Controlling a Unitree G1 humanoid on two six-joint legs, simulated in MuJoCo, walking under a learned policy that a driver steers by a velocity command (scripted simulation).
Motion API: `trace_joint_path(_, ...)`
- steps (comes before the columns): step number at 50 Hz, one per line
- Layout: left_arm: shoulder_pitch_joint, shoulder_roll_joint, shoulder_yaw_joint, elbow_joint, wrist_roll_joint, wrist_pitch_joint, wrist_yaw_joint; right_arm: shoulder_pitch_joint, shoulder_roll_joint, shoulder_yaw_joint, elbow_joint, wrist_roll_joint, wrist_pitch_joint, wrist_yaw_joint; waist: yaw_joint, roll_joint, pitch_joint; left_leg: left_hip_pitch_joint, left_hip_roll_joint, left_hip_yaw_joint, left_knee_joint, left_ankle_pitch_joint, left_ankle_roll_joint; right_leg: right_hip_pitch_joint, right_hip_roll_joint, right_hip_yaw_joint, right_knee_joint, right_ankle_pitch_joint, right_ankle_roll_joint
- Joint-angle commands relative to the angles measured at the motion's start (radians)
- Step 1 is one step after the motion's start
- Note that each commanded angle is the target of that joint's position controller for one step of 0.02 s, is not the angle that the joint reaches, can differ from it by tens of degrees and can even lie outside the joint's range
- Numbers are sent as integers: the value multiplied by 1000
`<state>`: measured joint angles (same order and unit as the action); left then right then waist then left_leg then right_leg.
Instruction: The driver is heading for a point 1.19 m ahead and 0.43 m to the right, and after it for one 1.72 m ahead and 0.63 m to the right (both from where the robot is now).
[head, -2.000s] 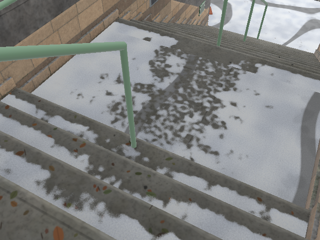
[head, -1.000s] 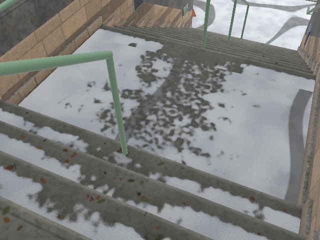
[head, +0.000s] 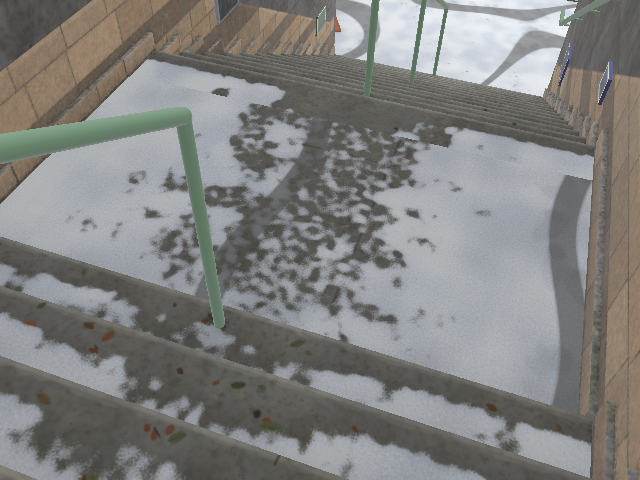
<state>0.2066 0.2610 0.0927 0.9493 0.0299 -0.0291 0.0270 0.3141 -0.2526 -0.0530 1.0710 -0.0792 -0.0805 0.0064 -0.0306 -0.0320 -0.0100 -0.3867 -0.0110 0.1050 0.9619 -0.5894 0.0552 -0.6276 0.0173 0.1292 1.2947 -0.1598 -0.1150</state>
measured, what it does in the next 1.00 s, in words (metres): goes down, turning right: right foot 0.16 m lower, then left foot 0.17 m lower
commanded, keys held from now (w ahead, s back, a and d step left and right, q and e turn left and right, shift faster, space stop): w+e+shift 0.64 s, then w+shift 0.36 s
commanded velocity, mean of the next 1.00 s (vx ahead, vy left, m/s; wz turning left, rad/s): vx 0.96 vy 0.00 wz -0.72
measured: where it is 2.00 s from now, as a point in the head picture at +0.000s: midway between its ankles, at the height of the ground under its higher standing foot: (457, 351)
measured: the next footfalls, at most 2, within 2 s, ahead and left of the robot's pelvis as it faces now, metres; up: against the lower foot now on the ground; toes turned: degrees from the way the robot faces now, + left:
right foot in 0.24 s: +0.21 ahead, -0.03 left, -0.16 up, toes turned -16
left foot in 0.60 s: +0.57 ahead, +0.04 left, -0.33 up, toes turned -35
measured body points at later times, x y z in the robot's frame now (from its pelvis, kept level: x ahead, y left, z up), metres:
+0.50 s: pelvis +0.32 -0.02 -0.18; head +0.33 -0.02 +0.27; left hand +0.40 +0.21 -0.32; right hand +0.38 -0.30 -0.29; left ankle +0.55 +0.08 -0.86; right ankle +0.17 -0.02 -0.85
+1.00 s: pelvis +0.65 -0.17 -0.38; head +0.67 -0.19 +0.06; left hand +0.97 -0.19 -0.48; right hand +0.36 -0.21 -0.50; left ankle +0.54 +0.06 -1.00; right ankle +0.72 -0.35 -1.09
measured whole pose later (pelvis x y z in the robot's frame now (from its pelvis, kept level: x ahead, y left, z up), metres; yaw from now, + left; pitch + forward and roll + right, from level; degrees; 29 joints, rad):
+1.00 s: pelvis +0.65 -0.17 -0.38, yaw -43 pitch +0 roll +3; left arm -0.03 0.24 0.04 0.80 0.01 -0.02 -0.05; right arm 0.65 -0.22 -0.02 1.06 -0.04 -0.10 -0.01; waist -0.16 -0.07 0.04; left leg -0.02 -0.01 0.14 1.01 -0.90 0.02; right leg -0.56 -0.01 -0.02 0.55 0.34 -0.12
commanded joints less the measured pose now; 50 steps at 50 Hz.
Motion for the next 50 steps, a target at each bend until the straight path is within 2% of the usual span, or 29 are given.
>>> trace_joint_path(1, 10, -8, -8, -100, -2, 38, -48, -118, -35, 9, -50, 26, -62, -12, 123, 84, 108, -248, 209, -289, -320, -75, -7, -24, -56, -5, -206, 465, 10)
trace_joint_path(5, -83, 5, -30, -121, -25, 36, -94, -84, -76, -2, -49, 51, -72, -36, 95, 112, 163, -442, 201, -54, -282, -51, -7, 377, 13, -232, -462, 714, 34)
trace_joint_path(8, -110, 20, -38, -108, 16, 32, -67, 93, -108, -14, -12, 31, -53, -36, -13, 63, 195, -166, 216, 7, -61, 227, 1, 366, 80, -421, -522, 476, 2)
trace_joint_path(10, 73, 55, -22, -44, 17, 30, -47, 186, -161, -38, 21, 33, -8, -50, 39, 50, 94, 88, 231, 43, 311, 839, 42, 450, 85, -364, -722, 122, -49)
trace_joint_path(11, 290, 106, 5, 16, -8, 26, -46, 155, -158, -44, -2, 25, 9, -60, 149, 85, 22, 58, 241, 6, 683, 1031, 41, 586, 19, -201, -806, 44, -118)
trace_joint_path(12, 445, 142, 22, 60, -35, 21, -61, -58, -97, -43, -42, 28, 26, -65, 318, -24, 43, -219, 95, 57, 1254, 498, 24, 737, -65, -84, -899, 225, -223)
trace_joint_path(13, 323, 185, 14, 30, -59, 24, -75, -109, 25, -8, -155, 21, 19, -54, 156, -128, 90, -635, 48, -34, 1269, -9, 51, 825, -95, 27, -568, 651, -149)
trace_joint_path(14, 278, 175, 7, 1, -74, 27, -73, -90, 30, 8, -229, 8, 14, -35, 84, -28, -35, -754, 77, -120, 1083, 27, 42, 905, -151, 185, -561, 751, -228)
trace_joint_path(15, 263, 189, 19, -14, -46, 25, -52, -88, -4, 6, -266, 8, -11, -33, 94, -7, -132, -826, 77, -224, 896, 85, -6, 911, -305, 474, -696, 252, -351)
trace_joint_path(17, 57, 58, -35, -91, -15, 0, -14, -247, -104, -15, -285, 34, 10, -33, 7, 100, 117, -686, 121, -210, 358, 296, -122, 383, -204, 436, -828, -250, -303)
trace_joint_path(19, 80, 130, -26, -112, 6, -29, 4, -262, -56, 8, -274, -15, 48, -22, 11, 40, 85, -403, 85, -143, 219, 390, -143, 177, -156, 421, -811, 38, -305)
trace_joint_path(20, 121, 146, -24, -94, 13, -39, -1, -125, -50, 4, -222, -8, 54, -27, -12, 19, 29, -322, 67, -113, 298, 492, -133, 183, -154, 375, -719, 341, -287)
trace_joint_path(21, 207, 103, -20, -37, -10, -56, 1, -143, -121, -18, -218, 21, 24, -22, 16, 77, 16, -304, 101, -178, 7, 868, -98, 247, -53, 283, -625, 131, -227)
trace_joint_path(22, 169, 58, -36, -46, -26, -67, 1, -189, -77, -4, -253, 23, 5, -7, 19, 87, 26, -123, 62, -154, -184, 1108, -90, 103, 34, 245, -584, -119, -180)
trace_joint_path(26, 172, 78, -34, -91, -11, -35, -21, -259, -23, 15, -339, 69, 26, 5, 101, -90, 83, 74, -14, -157, -396, 906, -76, 124, 58, 272, -467, -68, -132)
trace_joint_path(28, 50, 87, -31, -113, 19, -12, -18, 129, -78, -15, -214, 71, 9, -10, -106, -104, -24, 371, -7, -187, -270, 914, -32, 104, 59, 246, -124, 110, -109)
trace_joint_path(30, -51, 73, -19, -145, 8, -14, -16, 431, -131, -51, -145, 71, 4, -34, -314, 162, -11, 674, 83, -174, -551, 829, -25, -85, 187, 94, 566, -53, -70)
trace_joint_path(31, -43, -44, -46, -185, -22, -18, -1, 382, -112, -28, -152, 54, -14, -11, -218, 235, 59, 713, 233, -283, -272, 1215, -39, -398, 239, 81, 950, -583, -67)
trace_joint_path(32, 167, -103, -70, -236, -56, -10, 16, 240, -80, 3, -195, 39, -15, 18, 19, 272, -76, 758, 395, -432, -123, 1535, -45, -505, 106, -9, 948, -563, -68)
trace_joint_path(33, 186, -2, -48, -187, -19, 1, 23, 238, -79, -6, -224, 51, -29, 25, -8, 146, -105, 691, 409, -512, -285, 1094, 7, -514, 29, -25, 778, -393, -64)
trace_joint_path(35, -5, 3, -57, -259, 39, 22, 9, 136, -115, -12, -224, 61, -59, 14, 11, 232, 71, 291, 499, -780, -462, 442, 158, -571, -42, 40, 698, -329, -19)
trace_joint_path(37, -136, 14, -58, -279, -14, 43, -12, 64, -52, 25, -209, 40, -92, 1, 73, 73, 273, -191, 336, -510, -496, 421, 65, -359, -42, 97, 141, 21, 57)
trace_joint_path(39, -74, 11, -42, -203, 6, 51, -42, 124, -125, 8, -160, 53, -77, -11, 69, 86, 168, -285, 248, -338, -509, 447, 68, -29, 24, 5, -105, 230, 78)
trace_joint_path(40, 66, 24, -29, -146, 23, 62, -48, 180, -235, -17, -141, 53, -82, 5, 102, 227, 93, -184, 296, -381, -440, 596, 89, 3, 24, -56, 15, 220, 60)
trace_joint_path(41, 14, 68, -20, -155, 34, 63, -51, 215, -206, -19, -128, 67, -74, 16, 76, 205, 101, -44, 287, -361, -397, 694, 68, -110, 16, -72, -19, 169, 44)
trace_joint_path(42, -191, 38, -25, -206, 30, 35, -57, 297, -82, 2, -93, 83, -78, 9, -2, 74, 183, 113, 211, -340, -304, 482, 58, -315, -18, 46, -274, 465, 17)
trace_joint_path(46, -393, -19, -57, -245, -13, -30, -106, 221, -78, 19, -117, 63, -59, -5, -87, 61, 139, -8, 145, -164, -299, 288, 85, 146, 9, -188, -735, 740, 7)
trace_joint_path(49, -284, 23, -45, -188, -29, 3, -77, 307, -82, 22, -56, 23, -14, -31, -89, 145, 172, 204, 163, -146, -185, 690, 95, 208, -17, -215, -800, 407, 5)
trace_joint_path(50, -24, 64, -21, -98, -28, 18, -53, 274, -103, 16, -32, 4, 2, -43, 49, 222, 95, 220, 205, -140, 96, 922, 114, 393, -68, -144, -784, 459, -42)
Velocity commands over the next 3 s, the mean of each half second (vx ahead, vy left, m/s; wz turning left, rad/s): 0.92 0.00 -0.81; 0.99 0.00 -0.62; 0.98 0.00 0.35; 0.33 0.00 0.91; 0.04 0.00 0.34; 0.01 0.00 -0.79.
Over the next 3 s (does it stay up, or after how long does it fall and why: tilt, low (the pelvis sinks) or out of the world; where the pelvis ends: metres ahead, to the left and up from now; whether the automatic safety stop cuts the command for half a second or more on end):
stays up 1.46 -0.53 -0.76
